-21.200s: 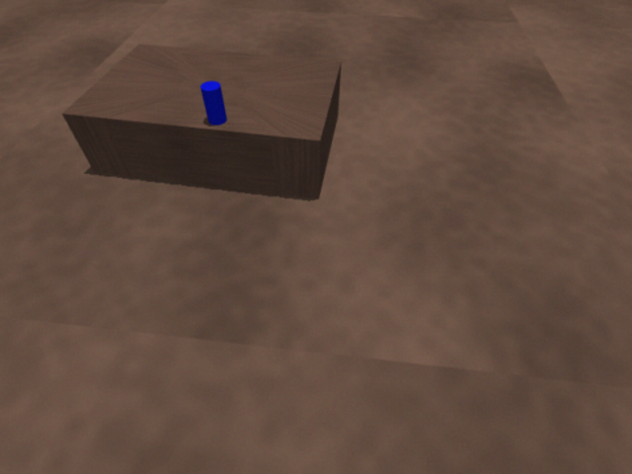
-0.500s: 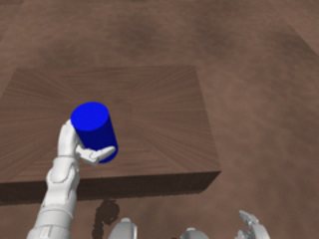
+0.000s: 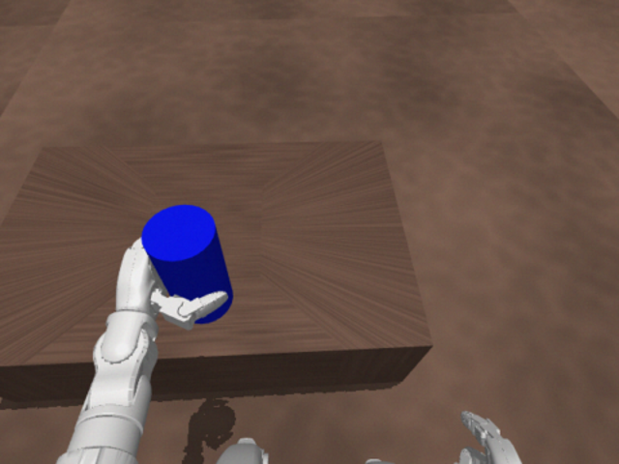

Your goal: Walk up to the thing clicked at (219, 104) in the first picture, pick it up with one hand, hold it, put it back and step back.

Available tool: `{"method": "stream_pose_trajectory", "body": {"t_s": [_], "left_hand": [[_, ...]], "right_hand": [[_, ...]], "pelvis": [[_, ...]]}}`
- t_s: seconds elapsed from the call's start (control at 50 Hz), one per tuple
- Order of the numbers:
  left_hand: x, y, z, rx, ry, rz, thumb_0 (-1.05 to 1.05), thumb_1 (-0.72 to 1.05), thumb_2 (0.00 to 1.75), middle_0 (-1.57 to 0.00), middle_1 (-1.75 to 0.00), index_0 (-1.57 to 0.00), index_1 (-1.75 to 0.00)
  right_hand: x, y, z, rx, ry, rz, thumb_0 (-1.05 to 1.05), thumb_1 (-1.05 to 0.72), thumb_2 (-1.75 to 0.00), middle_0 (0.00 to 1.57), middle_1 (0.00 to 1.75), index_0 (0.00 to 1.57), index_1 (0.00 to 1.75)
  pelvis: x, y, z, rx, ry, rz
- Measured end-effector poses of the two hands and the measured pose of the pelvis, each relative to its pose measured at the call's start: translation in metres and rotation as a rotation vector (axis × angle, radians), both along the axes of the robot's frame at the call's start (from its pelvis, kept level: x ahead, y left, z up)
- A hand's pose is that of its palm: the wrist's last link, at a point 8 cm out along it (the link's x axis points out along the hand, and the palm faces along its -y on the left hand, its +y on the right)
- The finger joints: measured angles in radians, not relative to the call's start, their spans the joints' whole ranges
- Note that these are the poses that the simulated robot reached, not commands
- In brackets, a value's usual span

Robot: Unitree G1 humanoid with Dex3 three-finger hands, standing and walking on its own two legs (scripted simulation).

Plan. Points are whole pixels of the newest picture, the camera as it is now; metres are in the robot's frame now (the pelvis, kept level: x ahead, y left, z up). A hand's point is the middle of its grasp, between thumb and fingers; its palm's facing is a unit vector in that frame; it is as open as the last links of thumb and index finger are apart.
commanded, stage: hold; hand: left
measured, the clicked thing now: (193, 269) +0.34 +0.16 +0.05
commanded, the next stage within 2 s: none
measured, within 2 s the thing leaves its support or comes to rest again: neither
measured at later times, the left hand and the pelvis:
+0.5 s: hand (193, 284) +0.32 +0.16 +0.06, palm faces +0.01 -1.00 +0.00, open 10.8 cm; pelvis +0.00 -0.01 +0.01, yaw +0 degrees
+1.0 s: hand (189, 285) +0.31 +0.16 +0.06, palm faces +0.00 -1.00 -0.01, open 10.8 cm; pelvis -0.01 +0.00 +0.01, yaw +0 degrees
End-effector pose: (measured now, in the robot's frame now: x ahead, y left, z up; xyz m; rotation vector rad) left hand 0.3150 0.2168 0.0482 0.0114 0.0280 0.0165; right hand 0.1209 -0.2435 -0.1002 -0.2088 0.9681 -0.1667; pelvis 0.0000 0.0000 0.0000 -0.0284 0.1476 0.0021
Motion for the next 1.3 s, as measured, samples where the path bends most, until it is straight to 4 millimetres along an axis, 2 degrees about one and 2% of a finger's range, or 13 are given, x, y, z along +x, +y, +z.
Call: {"method": "stream_pose_trajectory", "body": {"t_s": [0.52,0.68,0.86,1.3], "left_hand": [[-0.018,-0.007,0.009,-0.011,-0.004,-0.003,-0.01,-0.41,1.01,-0.67,-0.92,-0.67,-0.91],[-0.019,-0.007,0.006,-0.009,0.001,-0.003,-0.02,-0.41,1.01,-0.67,-0.92,-0.67,-0.92],[-0.021,-0.004,0.013,-0.014,-0.023,0.000,-0.02,-0.41,1.01,-0.67,-0.92,-0.66,-0.92],[-0.026,-0.005,0.012,-0.007,-0.013,-0.005,-0.02,-0.40,1.01,-0.66,-0.93,-0.66,-0.92]], "right_hand": [[0.002,-0.006,0.009,0.006,-0.034,0.012,0.01,-0.91,-0.90,0.20,0.29,0.20,0.30],[-0.002,-0.006,0.009,0.000,-0.033,0.013,0.01,-0.90,-0.90,0.20,0.29,0.20,0.30],[-0.006,-0.004,0.009,0.003,-0.037,0.007,0.01,-0.91,-0.90,0.20,0.29,0.20,0.30],[-0.006,-0.003,0.012,0.000,-0.049,0.011,0.01,-0.91,-0.90,0.20,0.29,0.20,0.30]], "pelvis": [[-0.005,-0.006,0.006,0.007,-0.037,0.004],[-0.009,-0.006,0.007,0.008,-0.038,0.005],[-0.011,-0.004,0.007,0.008,-0.048,0.003],[-0.012,-0.004,0.009,0.009,-0.056,0.002]]}}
